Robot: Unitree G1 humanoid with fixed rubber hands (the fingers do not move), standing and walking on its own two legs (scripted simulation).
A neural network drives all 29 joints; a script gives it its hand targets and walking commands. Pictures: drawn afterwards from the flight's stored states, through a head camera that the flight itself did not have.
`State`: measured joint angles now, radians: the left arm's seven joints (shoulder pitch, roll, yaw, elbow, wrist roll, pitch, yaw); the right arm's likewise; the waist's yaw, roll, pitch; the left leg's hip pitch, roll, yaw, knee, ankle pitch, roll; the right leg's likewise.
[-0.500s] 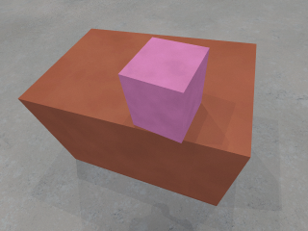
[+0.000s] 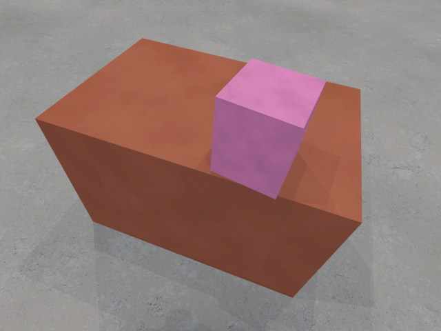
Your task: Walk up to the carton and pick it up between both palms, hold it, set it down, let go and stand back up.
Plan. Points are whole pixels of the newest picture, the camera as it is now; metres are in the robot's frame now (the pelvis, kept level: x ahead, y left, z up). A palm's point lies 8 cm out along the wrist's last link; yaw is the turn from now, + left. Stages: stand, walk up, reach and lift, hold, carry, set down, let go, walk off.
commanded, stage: walk up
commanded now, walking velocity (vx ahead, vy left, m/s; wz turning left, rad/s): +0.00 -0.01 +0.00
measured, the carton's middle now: (263, 129) +0.60 -0.07 +0.01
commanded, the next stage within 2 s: none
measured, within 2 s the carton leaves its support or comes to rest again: neither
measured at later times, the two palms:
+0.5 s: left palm out of the picture +0.00 +0.25 -0.15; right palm out of the picture -0.08 -0.21 -0.09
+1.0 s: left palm out of the picture +0.04 +0.14 -0.13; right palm out of the picture +0.02 -0.28 -0.16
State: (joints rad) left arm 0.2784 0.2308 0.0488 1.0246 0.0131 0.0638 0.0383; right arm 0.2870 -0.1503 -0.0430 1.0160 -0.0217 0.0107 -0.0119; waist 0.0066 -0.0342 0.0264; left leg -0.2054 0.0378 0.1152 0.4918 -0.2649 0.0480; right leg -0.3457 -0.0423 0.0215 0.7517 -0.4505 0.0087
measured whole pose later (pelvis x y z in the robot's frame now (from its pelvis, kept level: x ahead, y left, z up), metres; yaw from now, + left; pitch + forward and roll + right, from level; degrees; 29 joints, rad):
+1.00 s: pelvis +0.05 -0.07 +0.01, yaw +1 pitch -1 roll +3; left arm 0.28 0.11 -0.01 1.12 0.00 -0.02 0.05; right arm 0.34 -0.14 -0.02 1.09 -0.03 0.02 -0.02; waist -0.01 0.03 0.03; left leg -0.20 0.06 0.03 0.55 -0.35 0.01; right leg -0.19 -0.01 -0.14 0.37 -0.18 -0.08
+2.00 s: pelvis +0.04 -0.01 +0.00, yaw -2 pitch -1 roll +1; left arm 0.39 0.09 0.01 1.17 0.04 0.00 0.06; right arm 0.34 -0.15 -0.03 1.11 -0.06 0.02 -0.02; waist 0.07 0.00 0.01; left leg -0.23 -0.04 0.11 0.66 -0.41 0.01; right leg -0.24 -0.06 -0.06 0.45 -0.20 -0.01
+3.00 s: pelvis +0.30 +0.06 -0.02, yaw -18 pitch +3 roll +0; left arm 0.03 0.19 0.04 0.98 0.01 -0.01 -0.01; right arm 0.48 -0.11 -0.04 1.00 0.02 -0.04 -0.08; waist -0.04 -0.02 0.16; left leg -0.27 0.09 0.12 1.19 -0.66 -0.05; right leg -0.41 0.00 -0.20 0.56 -0.20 -0.13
